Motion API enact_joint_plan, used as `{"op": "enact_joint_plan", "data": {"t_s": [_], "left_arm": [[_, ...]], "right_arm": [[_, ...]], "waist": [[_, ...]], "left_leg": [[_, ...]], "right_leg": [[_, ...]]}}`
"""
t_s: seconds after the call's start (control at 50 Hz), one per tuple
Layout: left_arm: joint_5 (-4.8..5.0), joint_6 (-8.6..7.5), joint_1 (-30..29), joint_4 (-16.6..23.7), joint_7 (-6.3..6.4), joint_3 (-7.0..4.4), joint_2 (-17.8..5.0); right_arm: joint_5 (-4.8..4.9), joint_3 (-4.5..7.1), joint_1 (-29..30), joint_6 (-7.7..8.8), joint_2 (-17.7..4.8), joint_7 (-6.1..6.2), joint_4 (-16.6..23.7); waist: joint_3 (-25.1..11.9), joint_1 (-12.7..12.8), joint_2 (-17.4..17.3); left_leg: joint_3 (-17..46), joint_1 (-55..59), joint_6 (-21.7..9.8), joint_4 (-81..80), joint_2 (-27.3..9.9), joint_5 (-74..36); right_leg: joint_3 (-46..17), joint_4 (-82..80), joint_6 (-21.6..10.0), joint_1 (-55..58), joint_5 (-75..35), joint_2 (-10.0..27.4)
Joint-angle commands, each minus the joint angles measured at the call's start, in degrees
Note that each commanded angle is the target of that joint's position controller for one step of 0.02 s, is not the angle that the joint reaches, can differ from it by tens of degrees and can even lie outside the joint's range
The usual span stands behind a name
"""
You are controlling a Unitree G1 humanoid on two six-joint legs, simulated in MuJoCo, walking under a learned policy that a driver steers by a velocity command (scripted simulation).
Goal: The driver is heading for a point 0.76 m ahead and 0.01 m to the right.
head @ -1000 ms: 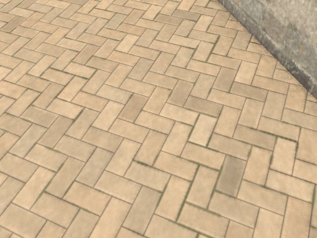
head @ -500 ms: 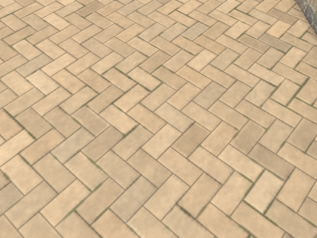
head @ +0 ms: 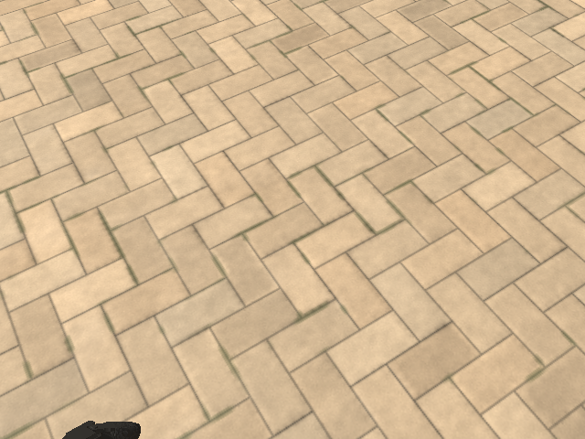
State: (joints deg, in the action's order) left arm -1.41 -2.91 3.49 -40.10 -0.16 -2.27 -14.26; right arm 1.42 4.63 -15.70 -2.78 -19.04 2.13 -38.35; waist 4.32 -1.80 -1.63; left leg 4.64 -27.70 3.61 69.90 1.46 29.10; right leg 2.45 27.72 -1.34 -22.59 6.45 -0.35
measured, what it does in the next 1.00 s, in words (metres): steps on the spot, turning left: left foot, then right foot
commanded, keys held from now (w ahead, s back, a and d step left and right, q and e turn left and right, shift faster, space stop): q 0.28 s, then no key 0.62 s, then w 0.10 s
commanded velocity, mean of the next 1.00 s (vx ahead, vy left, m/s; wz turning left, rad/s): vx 0.04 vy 0.00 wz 0.30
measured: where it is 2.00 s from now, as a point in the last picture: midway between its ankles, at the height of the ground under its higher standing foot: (239, 367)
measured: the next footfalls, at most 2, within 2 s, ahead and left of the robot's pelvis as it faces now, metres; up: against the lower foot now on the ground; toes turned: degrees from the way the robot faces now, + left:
left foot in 0.30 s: +0.08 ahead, +0.14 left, +0.00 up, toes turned +13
right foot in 0.66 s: +0.13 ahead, -0.09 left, +0.00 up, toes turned +15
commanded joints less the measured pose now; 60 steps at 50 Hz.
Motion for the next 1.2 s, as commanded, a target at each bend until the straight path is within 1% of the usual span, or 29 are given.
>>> {"op": "enact_joint_plan", "data": {"t_s": [0.02,0.12,0.22,0.26,0.28,0.3,0.32,0.34,0.36,0.38,0.4,0.46,0.52,0.6,0.66,0.68,0.7,0.72,0.74,0.9,0.94,0.98,1.02,1.04,1.08,1.14,1.16,1.18,1.2], "left_arm": [[-0.34,0.14,-0.4,2.1,0.68,-2.5,-8.7],[0.72,1.26,-1.5,1.2,1.16,-3.45,-11.0],[1.87,2.4,-0.6,-0.3,0.55,-4.12,-13.1],[2.89,2.83,-0.7,-1.2,0.54,-4.16,-13.2],[2.94,3.02,1.6,-2.3,0.46,-3.84,-11.7],[1.64,3.13,4.0,-2.8,0.1,-2.91,-8.4],[-0.44,2.94,2.1,0.3,0.1,-2.05,-7.0],[0.4,2.8,-1.9,0.6,0.52,-3.07,-9.9],[1.76,3.05,-1.5,0.2,0.62,-3.45,-10.6],[1.94,3.3,0.3,-1.2,0.95,-3.6,-10.2],[1.4,3.57,0.9,-2.1,1.27,-3.76,-10.5],[1.59,3.76,3.1,-3.1,1.05,-3.43,-9.2],[1.57,3.88,1.5,-2.9,0.78,-2.21,-7.0],[1.84,3.94,1.6,-3.0,0.48,-2.01,-8.0],[0.76,3.27,4.9,-4.4,0.12,-1.47,-7.2],[-0.04,3.02,5.8,-4.4,0.32,-1.69,-9.6],[0.43,3.0,3.9,-4.8,0.47,-2.57,-13.4],[0.89,2.83,2.5,-4.9,0.15,-1.89,-9.7],[0.65,2.52,1.9,-4.9,-0.08,-1.29,-7.9],[0.78,1.39,3.8,-8.2,0.73,-0.36,-7.4],[1.14,1.78,5.1,-9.3,1.04,-0.5,-8.1],[1.88,1.97,6.3,-9.4,1.44,-1.06,-9.8],[2.38,1.31,9.3,-10.2,1.7,-1.62,-11.4],[2.58,0.98,9.7,-10.5,1.8,-2.04,-12.4],[2.77,0.52,8.1,-10.0,1.68,-2.18,-12.1],[3.03,0.49,2.2,-8.2,0.93,-1.34,-8.5],[2.59,-0.23,0.5,-6.4,0.71,-0.2,-4.4],[2.79,-1.37,-1.2,-4.5,0.95,-0.56,-6.2],[3.53,-2.12,0.3,-5.0,0.69,-1.38,-8.6]], "right_arm": [[-0.17,1.35,-4.1,-0.73,-3.3,0.45,4.0],[-0.66,0.8,0.5,-0.65,-3.1,-0.66,6.1],[-0.65,1.23,3.7,-1.11,-4.4,-2.12,7.8],[-0.8,1.63,2.0,-1.02,-4.4,-2.53,7.2],[-1.06,2.3,0.3,-0.93,-5.8,-2.24,6.5],[-1.15,3.56,-1.3,-0.72,-10.4,-1.38,6.7],[-2.0,3.92,0.1,-0.35,-15.0,-0.77,8.7],[-3.33,3.26,-1.4,0.89,-12.2,-1.18,8.4],[-3.36,2.48,0.5,1.91,-10.4,-1.34,7.7],[-2.48,2.08,4.0,2.39,-8.8,-1.25,7.6],[-1.72,1.35,6.4,2.48,-7.0,-1.08,7.7],[-2.24,0.09,8.3,2.47,-4.9,-0.58,7.4],[-2.24,-0.01,8.2,2.33,-4.8,-0.57,6.3],[-2.27,-0.11,7.8,1.97,-5.1,-1.29,4.1],[-1.39,-1.18,8.1,2.27,-2.6,-1.64,2.0],[-2.31,-1.64,6.4,2.77,-1.3,-1.68,1.4],[-2.8,-1.29,3.1,3.24,-1.7,-2.04,1.0],[-3.26,-1.45,5.4,3.19,-1.8,-1.84,0.3],[-2.95,-1.05,8.2,2.91,-3.0,-1.66,0.3],[-2.3,-0.76,7.6,2.02,-1.2,-0.81,-3.3],[-1.94,-0.57,6.2,1.93,-1.0,-0.56,-4.9],[-1.44,-0.23,5.9,2.44,-1.3,-0.41,-5.2],[-0.73,-0.39,6.8,4.2,0.3,-0.77,-4.7],[-0.39,-0.38,7.2,5.1,0.5,-1.08,-4.6],[-0.02,-0.14,6.4,6.41,0.1,-1.74,-5.3],[-0.27,1.15,-5.4,7.0,-1.7,-2.07,-11.2],[-0.54,2.38,-11.2,7.18,-5.9,-1.76,-12.7],[-0.81,2.93,-14.3,7.82,-9.0,-2.52,-12.5],[-1.27,1.6,-11.6,8.59,-5.3,-2.51,-11.9]], "waist": [[-7.7,0.2,10.1],[-11.1,1.3,8.5],[-8.9,2.1,9.3],[-8.9,0.4,8.5],[-9.0,0.2,6.4],[-8.9,1.0,-5.4],[-8.3,1.7,-17.9],[-11.4,-2.4,-10.8],[-10.4,-0.8,-8.1],[-9.9,0.9,-5.7],[-9.7,1.5,-5.5],[-10.9,3.0,-5.7],[-10.0,1.7,-6.0],[-8.5,0.5,-6.6],[-7.8,3.2,-3.8],[-9.0,2.0,0.1],[-8.5,-2.0,7.5],[-8.5,-0.2,8.6],[-6.7,1.0,7.3],[-5.2,2.2,3.1],[-5.3,2.4,3.2],[-0.9,2.9,5.2],[1.8,3.5,9.7],[3.0,3.4,11.5],[3.3,2.1,10.8],[-0.7,-3.5,6.1],[-2.4,-4.7,-7.3],[-2.5,-6.2,-14.6],[-1.4,-3.8,-8.0]], "left_leg": [[-1.8,-2.2,1.0,-4.5,-3.8,-3.3],[-2.9,2.1,0.0,-16.8,-6.1,-10.6],[-6.0,6.5,-2.6,-28.0,-5.0,-11.0],[-7.9,12.0,-4.8,-38.0,-3.3,-16.1],[-6.7,17.0,-6.6,-42.6,-2.4,-20.3],[6.0,24.4,-10.4,-49.1,-10.6,-34.8],[23.7,27.7,-21.3,-49.6,-23.3,-46.3],[22.8,24.5,-24.8,-50.4,-23.7,-45.3],[17.1,23.1,-22.1,-50.1,-20.6,-43.2],[13.0,22.5,-18.6,-49.7,-17.4,-39.9],[10.9,22.0,-16.8,-49.4,-16.0,-40.5],[6.8,19.7,-16.6,-49.3,-13.5,-44.7],[6.5,20.2,-16.3,-48.9,-12.9,-40.8],[9.7,18.1,-17.4,-48.6,-13.8,-36.1],[9.1,14.6,-12.9,-47.0,-10.6,-29.1],[7.2,12.5,-9.8,-44.8,-7.7,-23.4],[3.1,11.9,-7.5,-44.8,-3.4,-18.5],[1.2,16.6,-5.5,-45.0,-2.3,-17.1],[1.1,17.5,-5.3,-44.3,-2.3,-17.7],[1.9,17.3,-5.9,-45.2,-3.0,-23.4],[-0.2,16.0,-6.0,-44.1,-0.9,-10.4],[-1.9,8.8,-6.6,-40.9,0.6,2.9],[-5.4,2.9,-6.4,-33.6,1.0,-0.9],[-5.8,1.5,-6.4,-30.7,-0.3,-4.0],[-5.1,4.1,-7.6,-32.7,-2.3,-4.1],[-3.1,26.8,-9.0,-45.3,-2.3,-12.4],[14.5,33.8,-13.3,-53.6,-11.6,-1.8],[33.1,38.0,-20.1,-59.9,-21.3,-2.5],[32.3,38.5,-21.1,-58.9,-22.5,-5.4]], "right_leg": [[-10.2,-12.3,-11.6,8.6,-13.5,14.5],[-5.5,-13.1,-13.0,11.6,-13.3,17.8],[-2.8,-11.5,-10.8,13.2,-6.5,19.0],[-0.5,-6.9,-7.6,12.8,-4.3,18.1],[1.6,-2.3,-4.4,10.0,-0.7,16.1],[7.0,10.6,0.8,1.3,9.3,10.3],[6.9,25.2,5.7,-14.1,30.8,1.8],[-1.9,35.2,5.7,-14.8,32.1,1.8],[-3.6,37.7,4.8,-14.7,27.8,3.0],[-4.2,36.8,4.6,-14.3,23.5,3.8],[-4.2,36.1,4.9,-13.7,20.3,4.0],[-3.4,33.8,6.2,-7.3,14.6,3.0],[-3.5,21.4,6.3,-3.0,13.7,3.4],[-2.6,11.2,5.6,3.3,14.7,2.8],[-3.0,-6.5,3.3,13.5,-1.9,3.0],[-7.8,-6.5,1.7,18.0,-12.4,7.6],[-8.6,-3.4,-1.2,16.5,-12.1,9.7],[-8.9,-5.0,-2.5,10.7,-1.5,8.9],[-8.2,-6.0,-1.6,8.5,3.2,7.5],[-5.7,-5.2,0.5,9.7,3.7,5.2],[-5.5,-5.9,-0.6,9.5,16.8,4.3],[-10.1,-8.5,-3.8,7.7,32.8,6.7],[-21.1,-14.8,-8.6,9.7,40.6,14.4],[-26.2,-17.3,-11.0,9.8,40.8,18.3],[-25.6,-17.5,-11.1,8.4,35.0,18.8],[-11.1,-6.2,-5.1,-2.5,21.4,9.3],[-1.4,11.5,-0.6,-11.2,16.0,1.6],[-2.4,25.5,0.4,-20.6,23.3,-1.6],[-6.5,34.5,-0.5,-25.5,24.6,1.4]]}}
